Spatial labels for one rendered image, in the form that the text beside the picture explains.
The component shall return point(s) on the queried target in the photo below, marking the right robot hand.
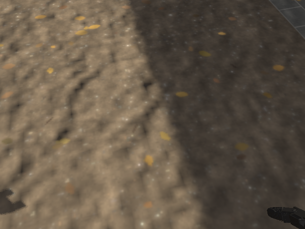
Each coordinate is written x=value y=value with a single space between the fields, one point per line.
x=295 y=216

